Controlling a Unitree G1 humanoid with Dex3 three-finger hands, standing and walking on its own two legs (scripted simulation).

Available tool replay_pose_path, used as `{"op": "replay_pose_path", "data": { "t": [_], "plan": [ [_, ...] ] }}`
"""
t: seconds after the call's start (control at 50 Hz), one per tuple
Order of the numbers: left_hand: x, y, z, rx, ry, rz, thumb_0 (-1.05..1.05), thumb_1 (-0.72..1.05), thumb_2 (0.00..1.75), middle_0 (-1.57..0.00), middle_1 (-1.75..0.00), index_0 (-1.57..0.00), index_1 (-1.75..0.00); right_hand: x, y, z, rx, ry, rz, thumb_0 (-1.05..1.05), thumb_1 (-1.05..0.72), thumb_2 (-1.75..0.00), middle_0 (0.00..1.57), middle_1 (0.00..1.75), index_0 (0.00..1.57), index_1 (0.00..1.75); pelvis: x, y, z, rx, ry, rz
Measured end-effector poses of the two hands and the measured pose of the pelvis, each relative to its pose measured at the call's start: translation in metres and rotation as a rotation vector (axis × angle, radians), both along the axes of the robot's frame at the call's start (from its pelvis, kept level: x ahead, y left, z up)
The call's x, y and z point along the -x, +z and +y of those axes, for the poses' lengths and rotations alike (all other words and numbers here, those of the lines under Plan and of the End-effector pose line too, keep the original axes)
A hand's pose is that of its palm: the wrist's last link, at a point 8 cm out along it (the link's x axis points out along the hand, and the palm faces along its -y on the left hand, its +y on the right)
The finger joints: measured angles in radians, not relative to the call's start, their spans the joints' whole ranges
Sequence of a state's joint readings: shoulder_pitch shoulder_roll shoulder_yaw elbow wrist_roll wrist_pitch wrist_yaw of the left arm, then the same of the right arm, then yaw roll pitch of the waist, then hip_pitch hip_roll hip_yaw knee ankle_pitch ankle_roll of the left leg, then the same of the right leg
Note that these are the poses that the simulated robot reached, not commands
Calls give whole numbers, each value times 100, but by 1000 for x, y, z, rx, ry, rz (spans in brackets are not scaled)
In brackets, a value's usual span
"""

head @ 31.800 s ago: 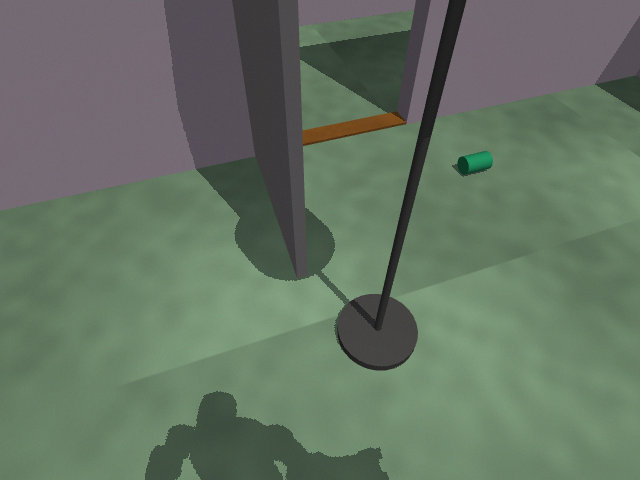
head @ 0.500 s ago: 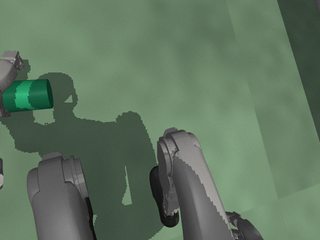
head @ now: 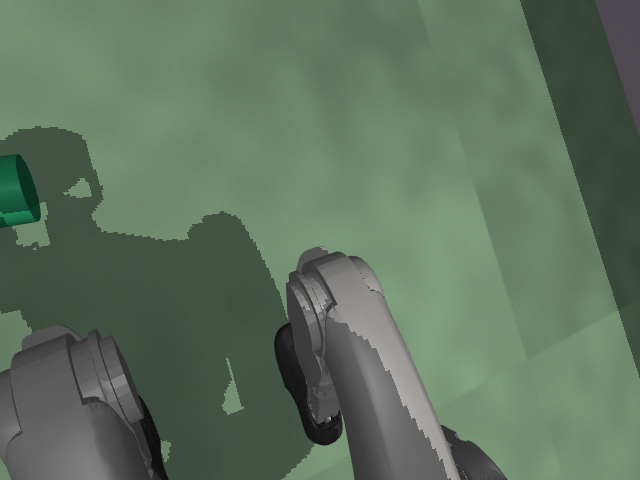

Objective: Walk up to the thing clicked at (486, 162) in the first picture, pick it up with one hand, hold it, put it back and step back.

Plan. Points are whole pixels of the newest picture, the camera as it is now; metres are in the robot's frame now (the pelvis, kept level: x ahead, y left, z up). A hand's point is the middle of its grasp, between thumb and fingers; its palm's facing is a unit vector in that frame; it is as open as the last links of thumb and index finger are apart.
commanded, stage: rest palm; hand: left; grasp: from above
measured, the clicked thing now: out of the picture +0.49 +0.29 -0.26
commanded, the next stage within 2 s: close in 0.68 s
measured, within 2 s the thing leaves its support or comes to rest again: neither
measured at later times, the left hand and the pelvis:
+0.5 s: hand out of the picture +0.47 +0.28 -0.23, palm faces -0.49 -0.08 -0.87, open 13.6 cm; pelvis +0.01 +0.00 +0.00, yaw -2 degrees
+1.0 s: hand out of the picture +0.48 +0.28 -0.24, palm faces -0.46 -0.06 -0.89, open 12.9 cm; pelvis +0.01 +0.00 -0.01, yaw -3 degrees
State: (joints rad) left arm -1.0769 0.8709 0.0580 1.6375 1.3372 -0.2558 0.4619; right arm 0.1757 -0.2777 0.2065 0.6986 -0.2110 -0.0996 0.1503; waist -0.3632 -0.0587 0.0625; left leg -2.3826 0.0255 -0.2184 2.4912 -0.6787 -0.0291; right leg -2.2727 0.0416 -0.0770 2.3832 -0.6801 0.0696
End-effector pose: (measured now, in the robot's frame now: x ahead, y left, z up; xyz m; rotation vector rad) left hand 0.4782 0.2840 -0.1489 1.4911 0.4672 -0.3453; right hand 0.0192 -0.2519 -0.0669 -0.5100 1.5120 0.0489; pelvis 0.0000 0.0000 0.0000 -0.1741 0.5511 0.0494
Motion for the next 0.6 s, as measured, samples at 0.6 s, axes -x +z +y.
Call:
{"op": "replay_pose_path", "data": {
  "t": [0.6],
  "plan": [
    [2, -25, 2, 17, 18, -16, 0, -47, 108, -11, -105, -10, -105, -34, 4, -7, -2, 124, -36, 0, -91, -90, 20, 30, 20, 30, -5, -4, 2, 23, -18, -27]
  ]
}}
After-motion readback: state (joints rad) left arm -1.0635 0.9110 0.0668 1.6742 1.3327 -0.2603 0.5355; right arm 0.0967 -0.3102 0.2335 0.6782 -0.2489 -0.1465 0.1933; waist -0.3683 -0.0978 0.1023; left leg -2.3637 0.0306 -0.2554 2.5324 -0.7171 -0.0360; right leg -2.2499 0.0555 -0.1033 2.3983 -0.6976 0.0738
